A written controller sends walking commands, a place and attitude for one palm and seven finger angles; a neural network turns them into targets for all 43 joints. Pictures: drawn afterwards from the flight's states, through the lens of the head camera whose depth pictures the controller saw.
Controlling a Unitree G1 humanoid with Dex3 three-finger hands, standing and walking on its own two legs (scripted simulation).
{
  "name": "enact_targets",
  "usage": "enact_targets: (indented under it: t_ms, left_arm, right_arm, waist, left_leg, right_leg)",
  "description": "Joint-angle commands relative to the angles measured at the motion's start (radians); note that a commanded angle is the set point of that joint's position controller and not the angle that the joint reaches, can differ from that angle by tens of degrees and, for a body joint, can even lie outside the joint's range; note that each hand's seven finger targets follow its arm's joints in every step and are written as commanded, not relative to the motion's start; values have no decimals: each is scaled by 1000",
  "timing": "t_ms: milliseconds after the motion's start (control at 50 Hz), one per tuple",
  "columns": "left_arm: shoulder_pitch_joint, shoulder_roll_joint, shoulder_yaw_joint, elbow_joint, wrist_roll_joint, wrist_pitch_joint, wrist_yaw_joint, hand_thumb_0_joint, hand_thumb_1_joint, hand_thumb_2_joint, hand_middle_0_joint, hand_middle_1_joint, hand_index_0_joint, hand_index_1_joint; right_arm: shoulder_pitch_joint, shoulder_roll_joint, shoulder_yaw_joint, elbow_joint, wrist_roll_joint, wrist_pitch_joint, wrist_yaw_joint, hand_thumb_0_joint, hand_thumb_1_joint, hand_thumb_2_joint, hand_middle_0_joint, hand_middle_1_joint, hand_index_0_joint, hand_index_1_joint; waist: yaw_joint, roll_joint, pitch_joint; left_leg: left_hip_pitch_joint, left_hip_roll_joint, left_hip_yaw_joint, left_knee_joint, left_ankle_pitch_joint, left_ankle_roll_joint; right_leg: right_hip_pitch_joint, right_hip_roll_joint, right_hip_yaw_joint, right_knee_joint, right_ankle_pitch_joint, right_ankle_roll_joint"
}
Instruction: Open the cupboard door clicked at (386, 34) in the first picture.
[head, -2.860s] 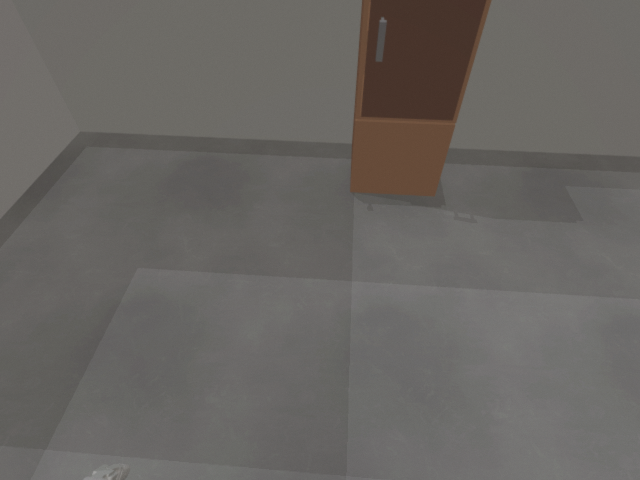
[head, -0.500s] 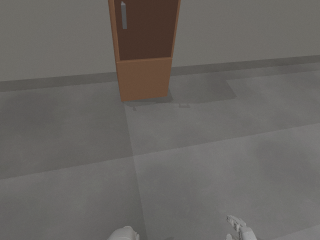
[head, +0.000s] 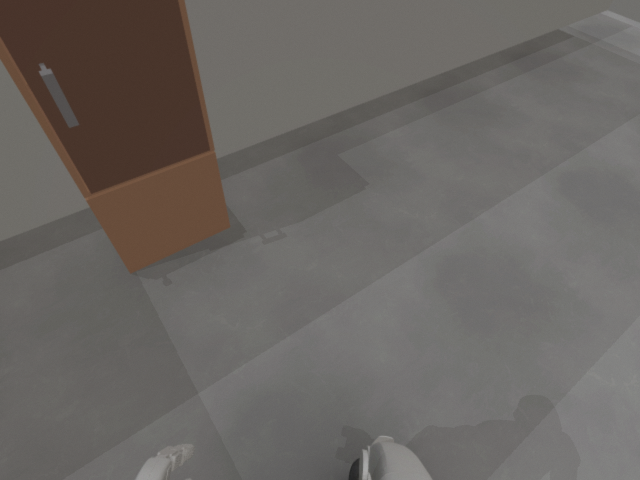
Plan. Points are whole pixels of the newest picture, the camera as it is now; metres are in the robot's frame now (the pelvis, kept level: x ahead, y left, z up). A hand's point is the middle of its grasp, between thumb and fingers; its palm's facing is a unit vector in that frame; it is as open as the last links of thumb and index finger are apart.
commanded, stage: walk to a spot facing it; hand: left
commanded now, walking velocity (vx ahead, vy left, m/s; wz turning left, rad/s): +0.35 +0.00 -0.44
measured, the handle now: (57, 95) +0.89 +0.57 -0.04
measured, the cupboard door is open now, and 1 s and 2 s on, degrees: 0 0 0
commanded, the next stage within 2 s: turn to face it in 0.44 s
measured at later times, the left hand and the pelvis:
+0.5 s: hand (185, 409) +0.25 +0.20 -0.18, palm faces -0.08 -0.97 -0.22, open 7.3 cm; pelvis +0.22 +0.00 -0.01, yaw -11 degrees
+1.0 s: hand (238, 299) +0.43 +0.13 -0.15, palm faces -0.06 -0.97 -0.23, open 7.3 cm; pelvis +0.31 -0.03 +0.00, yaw -3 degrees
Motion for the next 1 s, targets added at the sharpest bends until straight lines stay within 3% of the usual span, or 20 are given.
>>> enact_targets:
  t_ms: [0,60,80,100,120,180,220,400,460,480,500,520,580,640,780,860,880,900,920,980]
  left_arm:
    - [-86,25,-8,-94,-7,-59,8,0,900,900,-200,-300,-200,-300]
    - [247,124,25,8,-2,-89,23,0,900,900,-200,-300,-200,-300]
    - [381,234,50,35,-8,-97,38,0,900,900,-200,-300,-200,-300]
    - [435,301,57,61,-37,-94,46,0,900,900,-200,-300,-200,-300]
    - [399,284,59,43,-38,-92,55,0,900,900,-200,-300,-200,-300]
    - [228,154,21,20,-27,-106,66,0,900,900,-200,-300,-200,-300]
    - [175,128,14,20,-14,-117,68,0,900,900,-200,-300,-200,-300]
    - [233,176,21,20,-17,-106,52,0,900,900,-200,-300,-200,-300]
    - [211,178,26,4,-24,-92,53,0,900,900,-200,-300,-200,-300]
    - [227,138,21,-9,-29,-89,48,0,900,900,-200,-300,-200,-300]
    - [258,87,11,-27,-38,-90,39,0,900,900,-200,-300,-200,-300]
    - [224,117,9,-38,-26,-88,47,0,900,900,-200,-300,-200,-300]
    - [210,79,4,9,-18,-83,43,0,900,900,-200,-300,-200,-300]
    - [291,34,-18,56,-24,-62,50,0,900,900,-200,-300,-200,-300]
    - [161,38,-14,6,-28,-42,73,0,900,900,-200,-300,-200,-300]
    - [205,60,2,-1,-34,-49,80,0,900,900,-200,-300,-200,-300]
    - [226,99,11,1,-28,-58,86,0,900,900,-200,-300,-200,-300]
    - [248,185,27,-1,-15,-64,95,0,900,900,-200,-300,-200,-300]
    - [254,222,35,-18,-19,-60,95,0,900,900,-200,-300,-200,-300]
    - [115,138,12,-57,-21,-59,97,0,900,900,-200,-300,-200,-300]
  right_arm:
    - [87,-164,-27,-22,-3,-8,-10,0,-900,-900,200,300,200,300]
    - [22,-188,-31,-61,18,-4,4,0,-900,-900,200,300,200,300]
    - [6,-124,-25,-100,35,-8,9,0,-900,-900,200,300,200,300]
    - [-72,-102,-22,-137,35,-13,-2,0,-900,-900,200,300,200,300]
    - [-131,-129,-32,-163,28,-12,-6,0,-900,-900,200,300,200,300]
    - [-156,-85,-35,-141,5,23,1,0,-900,-900,200,300,200,300]
    - [-82,-60,-33,-115,1,42,8,0,-900,-900,200,300,200,300]
    - [-344,-101,-28,-221,5,25,39,0,-900,-900,200,300,200,300]
    - [-241,-163,-40,-197,5,9,23,0,-900,-900,200,300,200,300]
    - [-127,-249,-59,-170,-5,1,10,0,-900,-900,200,300,200,300]
    - [-35,-359,-76,-160,-14,3,8,0,-900,-900,200,300,200,300]
    - [-51,-334,-62,-167,-7,16,6,0,-900,-900,200,300,200,300]
    - [-203,-192,-18,-179,-3,9,-1,0,-900,-900,200,300,200,300]
    - [-252,-163,-5,-159,10,4,-3,0,-900,-900,200,300,200,300]
    - [-214,-197,-42,-127,6,49,1,0,-900,-900,200,300,200,300]
    - [-244,-206,-57,-142,11,74,5,0,-900,-900,200,300,200,300]
    - [-242,-176,-58,-151,18,75,12,0,-900,-900,200,300,200,300]
    - [-229,-109,-47,-173,24,77,19,0,-900,-900,200,300,200,300]
    - [-247,-126,-57,-196,14,92,17,0,-900,-900,200,300,200,300]
    - [-223,-118,-67,-155,7,120,27,0,-900,-900,200,300,200,300]
  waist:
    - [30,181,23]
    - [191,148,-183]
    - [235,-39,-309]
    - [224,-78,-334]
    - [224,-45,-308]
    - [97,34,-62]
    - [35,-25,-59]
    - [101,-131,-3]
    - [37,-56,-40]
    - [-7,120,-122]
    - [-21,369,-202]
    - [-26,300,-181]
    - [52,165,-22]
    - [107,193,-81]
    - [73,195,-95]
    - [116,162,-103]
    - [125,63,-114]
    - [126,-188,-123]
    - [139,-261,-121]
    - [68,-123,-32]
  left_leg:
    - [91,284,-95,55,996,88]
    - [-197,254,-54,530,970,12]
    - [-533,130,-75,856,218,-36]
    - [-745,22,-194,1121,-236,-59]
    - [-740,62,-336,1138,-148,-44]
    - [-683,139,-369,1000,18,-48]
    - [-594,130,-350,877,41,-59]
    - [-485,37,-284,372,155,-55]
    - [-197,13,-278,164,207,-50]
    - [2,151,-444,84,200,-6]
    - [114,440,-736,-6,284,104]
    - [11,480,-774,-37,241,161]
    - [-244,326,-567,-67,406,145]
    - [-299,215,-392,-47,650,122]
    - [-270,200,-517,-9,595,155]
    - [-363,150,-557,86,453,105]
    - [-456,91,-507,164,330,50]
    - [-626,-42,-352,345,48,-24]
    - [-628,-56,-353,555,-200,-41]
    - [-654,0,-393,851,-64,-55]
  right_leg:
    - [0,95,-86,-126,-125,-56]
    - [599,100,-59,-257,32,-119]
    - [912,-193,338,-269,215,-235]
    - [980,-355,592,-336,599,-334]
    - [859,-337,538,-366,600,-317]
    - [440,-218,326,-473,329,-207]
    - [316,-160,234,-502,255,-181]
    - [316,-108,267,-492,76,-152]
    - [240,-57,249,-316,93,-104]
    - [128,31,191,-79,16,-55]
    - [-31,135,50,256,-435,1]
    - [-48,88,116,414,-482,-2]
    - [-6,9,121,435,-298,15]
    - [170,2,66,219,-231,47]
    - [222,42,33,-39,-218,73]
    - [397,48,30,-315,-56,69]
    - [510,-30,101,-415,11,51]
    - [617,-261,295,-476,122,-21]
    - [516,-407,359,-510,204,-119]
    - [390,-281,157,-483,193,-103]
